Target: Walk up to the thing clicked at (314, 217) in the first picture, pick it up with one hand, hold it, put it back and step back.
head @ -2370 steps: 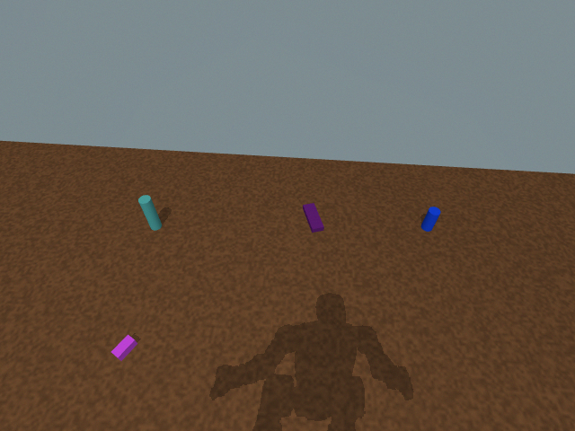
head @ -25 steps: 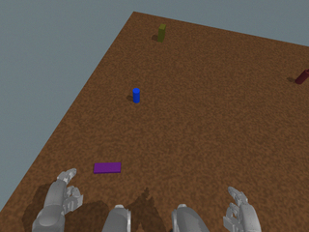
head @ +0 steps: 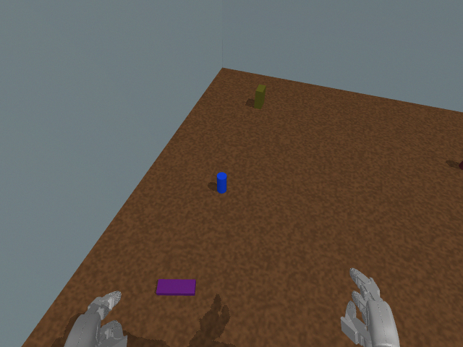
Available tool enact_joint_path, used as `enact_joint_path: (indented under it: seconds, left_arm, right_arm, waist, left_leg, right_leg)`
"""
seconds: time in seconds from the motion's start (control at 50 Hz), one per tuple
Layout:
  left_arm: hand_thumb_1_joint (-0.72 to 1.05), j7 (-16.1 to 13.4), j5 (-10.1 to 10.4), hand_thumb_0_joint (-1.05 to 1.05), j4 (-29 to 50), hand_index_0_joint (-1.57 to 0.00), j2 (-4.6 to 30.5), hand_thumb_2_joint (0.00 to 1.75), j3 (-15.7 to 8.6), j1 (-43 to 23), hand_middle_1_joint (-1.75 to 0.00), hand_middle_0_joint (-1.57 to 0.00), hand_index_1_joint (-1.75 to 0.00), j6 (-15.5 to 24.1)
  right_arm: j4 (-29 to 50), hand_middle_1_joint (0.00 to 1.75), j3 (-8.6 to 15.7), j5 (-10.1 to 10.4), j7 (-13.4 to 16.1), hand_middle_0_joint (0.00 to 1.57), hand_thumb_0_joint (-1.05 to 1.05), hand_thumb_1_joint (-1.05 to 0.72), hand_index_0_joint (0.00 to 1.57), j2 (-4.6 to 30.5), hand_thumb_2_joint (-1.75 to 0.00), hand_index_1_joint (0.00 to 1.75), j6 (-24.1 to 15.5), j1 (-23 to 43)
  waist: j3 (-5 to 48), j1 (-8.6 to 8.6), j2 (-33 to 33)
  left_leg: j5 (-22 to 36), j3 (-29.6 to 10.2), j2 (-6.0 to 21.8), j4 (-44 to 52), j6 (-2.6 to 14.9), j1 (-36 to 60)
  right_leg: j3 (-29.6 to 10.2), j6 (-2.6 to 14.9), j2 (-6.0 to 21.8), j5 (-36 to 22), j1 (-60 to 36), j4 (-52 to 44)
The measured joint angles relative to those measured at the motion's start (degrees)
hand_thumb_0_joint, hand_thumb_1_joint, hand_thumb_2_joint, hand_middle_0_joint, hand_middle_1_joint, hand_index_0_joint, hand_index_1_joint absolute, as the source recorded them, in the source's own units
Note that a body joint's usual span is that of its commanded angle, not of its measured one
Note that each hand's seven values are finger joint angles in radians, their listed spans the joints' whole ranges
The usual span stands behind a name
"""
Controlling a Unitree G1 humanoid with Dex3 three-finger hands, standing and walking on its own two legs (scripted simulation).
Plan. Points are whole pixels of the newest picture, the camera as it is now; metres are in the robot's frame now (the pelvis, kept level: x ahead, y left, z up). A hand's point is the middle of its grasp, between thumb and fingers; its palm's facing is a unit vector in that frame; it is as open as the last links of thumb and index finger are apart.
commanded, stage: home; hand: left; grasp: from above
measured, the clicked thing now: (176, 287) +0.48 +0.21 -0.70
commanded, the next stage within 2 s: stand in 1.76 s
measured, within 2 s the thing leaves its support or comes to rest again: neither
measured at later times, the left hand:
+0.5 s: hand (126, 342) +0.16 +0.18 -0.05, palm faces +0.04 -0.98 -0.20, open 7.4 cm
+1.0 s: hand (128, 340) +0.16 +0.17 -0.05, palm faces +0.04 -0.98 -0.20, open 7.4 cm
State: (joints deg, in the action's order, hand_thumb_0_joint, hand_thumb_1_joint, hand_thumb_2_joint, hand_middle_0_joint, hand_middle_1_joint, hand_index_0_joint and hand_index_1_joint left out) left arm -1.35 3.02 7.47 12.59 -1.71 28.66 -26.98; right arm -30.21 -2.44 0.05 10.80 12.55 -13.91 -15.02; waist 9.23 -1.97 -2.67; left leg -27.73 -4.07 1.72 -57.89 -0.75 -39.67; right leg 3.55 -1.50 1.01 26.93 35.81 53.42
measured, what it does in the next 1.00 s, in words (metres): stands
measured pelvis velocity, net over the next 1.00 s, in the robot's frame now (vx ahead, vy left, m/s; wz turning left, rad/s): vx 0.00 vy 0.00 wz -0.01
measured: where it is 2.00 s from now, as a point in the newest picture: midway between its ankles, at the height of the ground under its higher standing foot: outside the picture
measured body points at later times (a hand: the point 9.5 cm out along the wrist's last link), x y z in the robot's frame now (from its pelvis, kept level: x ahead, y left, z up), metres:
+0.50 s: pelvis +0.00 +0.00 +0.00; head +0.01 +0.01 +0.45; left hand +0.16 +0.23 -0.03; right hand +0.15 -0.25 -0.07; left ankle +0.01 +0.12 -0.68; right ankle +0.00 -0.14 -0.68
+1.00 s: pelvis +0.00 +0.00 +0.00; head +0.02 +0.00 +0.45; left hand +0.16 +0.22 -0.03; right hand +0.16 -0.25 -0.06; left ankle +0.01 +0.12 -0.68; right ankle +0.00 -0.14 -0.68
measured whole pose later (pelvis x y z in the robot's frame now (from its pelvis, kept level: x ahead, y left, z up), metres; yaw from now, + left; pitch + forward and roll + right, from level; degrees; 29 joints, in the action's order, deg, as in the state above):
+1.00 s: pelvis +0.00 +0.00 +0.00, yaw +0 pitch +9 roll -3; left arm -1.2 2.9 7.4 12.6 -1.5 28.3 -26.7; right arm -32.0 -2.0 0.1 11.2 12.4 -14.6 -16.3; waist 9.0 -2.1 -2.7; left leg -28.1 -3.8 2.0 -58.3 -1.1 -39.7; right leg 3.2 -1.2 0.7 27.3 36.3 54.2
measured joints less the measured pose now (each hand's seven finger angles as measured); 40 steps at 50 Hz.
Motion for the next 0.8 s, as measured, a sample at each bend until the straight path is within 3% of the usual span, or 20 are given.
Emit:
enact_joint_path:
  seconds: [0.8]
  left_arm:
    - [0.91,0.23,-0.02,0.01,-0.17,-0.2,0.0,0.9,0.1,-0.37,-0.3,-0.2,-0.3,0.04]
  right_arm:
    - [-1.51,0.3,0.24,0.1,0.25,0.2,0.01,-0.9,0.21,-0.15,-0.9,0.3,-0.85,-1.34]
  waist:
    - [-0.41,-0.21,-0.19]
  left_leg:
    - [0.09,0.32,0.31,-0.21,-0.26,-0.16]
  right_leg:
    - [-0.42,0.23,-0.32,-0.06,0.59,0.64]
